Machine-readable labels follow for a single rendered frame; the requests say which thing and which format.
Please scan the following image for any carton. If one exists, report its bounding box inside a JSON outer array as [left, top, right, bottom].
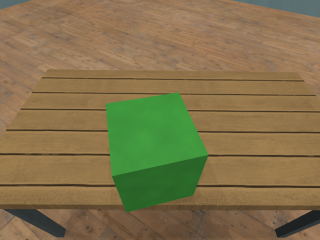
[[105, 92, 209, 212]]

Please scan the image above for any table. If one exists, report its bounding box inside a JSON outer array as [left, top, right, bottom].
[[0, 69, 320, 238]]

